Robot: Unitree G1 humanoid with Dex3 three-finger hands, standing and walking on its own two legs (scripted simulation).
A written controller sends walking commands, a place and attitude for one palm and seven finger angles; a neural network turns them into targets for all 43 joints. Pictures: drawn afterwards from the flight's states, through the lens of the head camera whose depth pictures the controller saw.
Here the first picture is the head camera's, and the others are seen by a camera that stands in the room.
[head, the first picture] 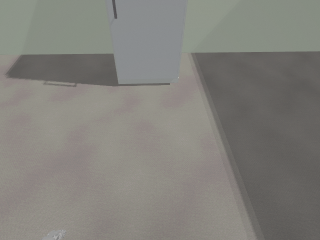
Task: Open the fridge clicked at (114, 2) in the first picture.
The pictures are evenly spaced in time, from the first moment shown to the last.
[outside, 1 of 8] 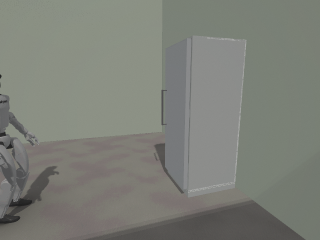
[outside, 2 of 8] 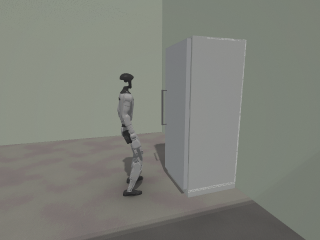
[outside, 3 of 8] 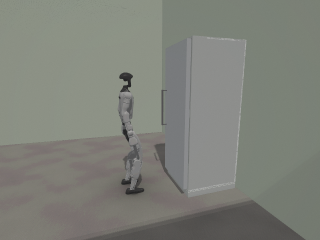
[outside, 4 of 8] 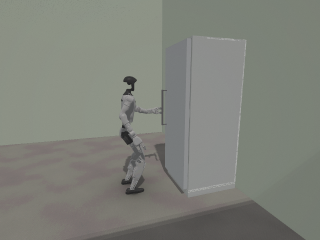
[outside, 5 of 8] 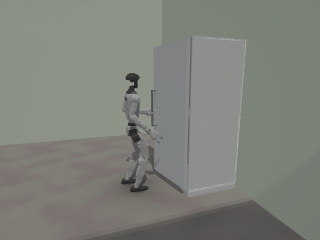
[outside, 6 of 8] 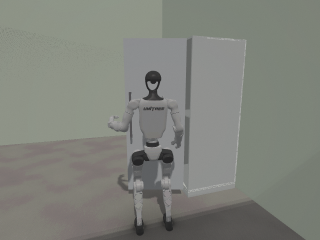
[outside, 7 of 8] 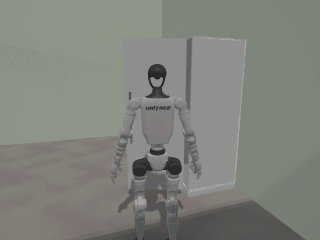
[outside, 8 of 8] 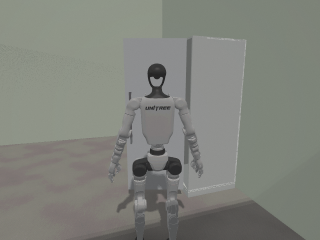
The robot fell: no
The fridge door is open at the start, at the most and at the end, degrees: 0 76 72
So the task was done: yes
